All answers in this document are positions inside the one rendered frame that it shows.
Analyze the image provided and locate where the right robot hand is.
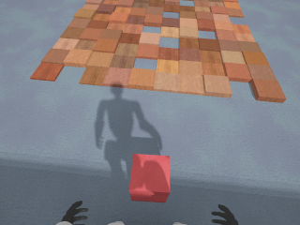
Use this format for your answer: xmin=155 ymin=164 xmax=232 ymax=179
xmin=211 ymin=204 xmax=239 ymax=225

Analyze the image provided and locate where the left robot hand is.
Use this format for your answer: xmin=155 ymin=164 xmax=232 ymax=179
xmin=61 ymin=201 xmax=88 ymax=225

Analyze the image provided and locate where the carton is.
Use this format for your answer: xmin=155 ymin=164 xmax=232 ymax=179
xmin=129 ymin=154 xmax=171 ymax=203

